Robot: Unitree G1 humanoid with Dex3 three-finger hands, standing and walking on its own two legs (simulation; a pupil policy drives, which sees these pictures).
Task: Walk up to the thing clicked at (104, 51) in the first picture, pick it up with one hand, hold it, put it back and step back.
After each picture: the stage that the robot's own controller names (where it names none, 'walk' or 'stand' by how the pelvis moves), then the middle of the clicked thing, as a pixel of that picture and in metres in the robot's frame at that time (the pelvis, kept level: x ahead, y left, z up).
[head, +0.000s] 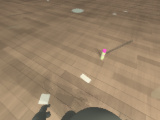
stand; (103, 54) +1.27 -0.27 -0.65
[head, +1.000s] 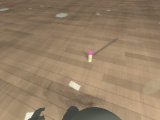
walk; (90, 56) +1.16 +0.09 -0.63
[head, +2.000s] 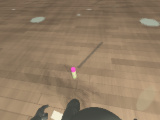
walk; (73, 73) +0.70 +0.31 -0.65
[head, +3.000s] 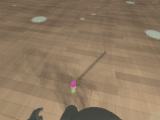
walk; (73, 87) +0.48 +0.21 -0.64
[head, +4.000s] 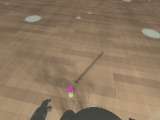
stand; (70, 92) +0.40 +0.21 -0.65
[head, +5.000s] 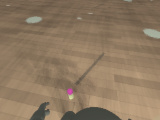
stand; (70, 94) +0.38 +0.21 -0.65
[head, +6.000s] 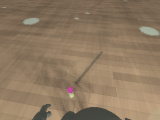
stand; (71, 92) +0.40 +0.22 -0.66
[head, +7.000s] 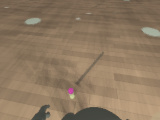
stand; (71, 93) +0.39 +0.21 -0.66
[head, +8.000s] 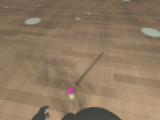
stand; (71, 93) +0.39 +0.22 -0.66
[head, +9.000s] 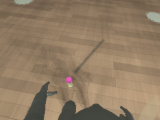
go down; (69, 82) +0.42 +0.21 -0.61
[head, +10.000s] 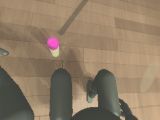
go down; (54, 48) +0.48 +0.24 -0.23
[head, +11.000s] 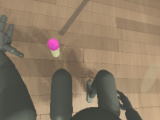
close in; (54, 49) +0.48 +0.24 -0.24
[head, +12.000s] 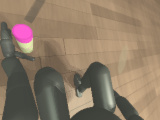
close in; (25, 42) +0.47 +0.28 -0.17
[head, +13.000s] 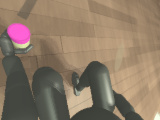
lift; (21, 41) +0.45 +0.28 -0.17
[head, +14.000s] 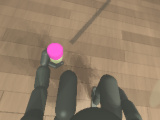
lift; (56, 57) +0.37 +0.24 -0.02
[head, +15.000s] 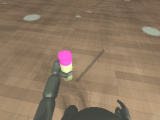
hold; (66, 68) +0.33 +0.16 +0.09
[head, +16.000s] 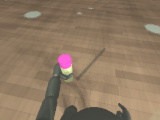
hold; (67, 70) +0.33 +0.16 +0.05
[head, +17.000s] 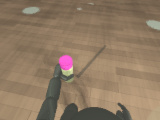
hold; (67, 71) +0.32 +0.16 +0.04
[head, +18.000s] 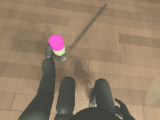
crouch; (59, 50) +0.45 +0.20 -0.04
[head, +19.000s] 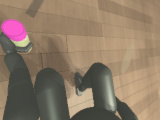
lower; (21, 40) +0.46 +0.29 -0.18
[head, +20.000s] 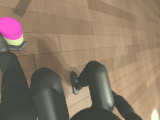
lower; (14, 38) +0.47 +0.29 -0.17
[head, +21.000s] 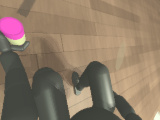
lower; (17, 38) +0.46 +0.30 -0.17
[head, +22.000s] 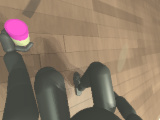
lower; (21, 39) +0.46 +0.29 -0.17
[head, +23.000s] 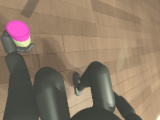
rest; (22, 40) +0.46 +0.28 -0.17
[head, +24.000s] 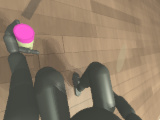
withdraw; (25, 41) +0.46 +0.27 -0.17
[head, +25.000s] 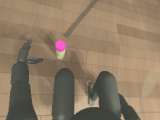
walk; (60, 51) +0.47 +0.23 -0.22
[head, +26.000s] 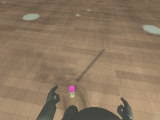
stand; (72, 91) +0.40 +0.17 -0.58
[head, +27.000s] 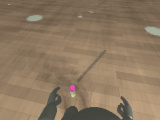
stand; (72, 91) +0.41 +0.18 -0.60
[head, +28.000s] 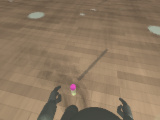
stand; (73, 90) +0.41 +0.18 -0.60
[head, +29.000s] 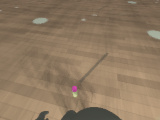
walk; (74, 91) +0.43 +0.18 -0.65
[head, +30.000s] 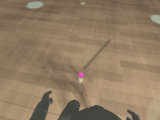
walk; (80, 77) +0.53 +0.10 -0.64
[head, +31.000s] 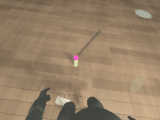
walk; (75, 61) +0.78 +0.15 -0.64
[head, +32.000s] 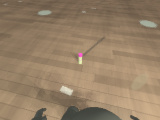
stand; (80, 58) +1.04 +0.22 -0.64
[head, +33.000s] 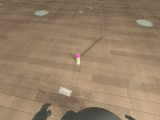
stand; (78, 59) +1.03 +0.22 -0.66
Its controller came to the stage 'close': yes
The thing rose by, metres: 0.69
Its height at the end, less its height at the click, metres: +0.00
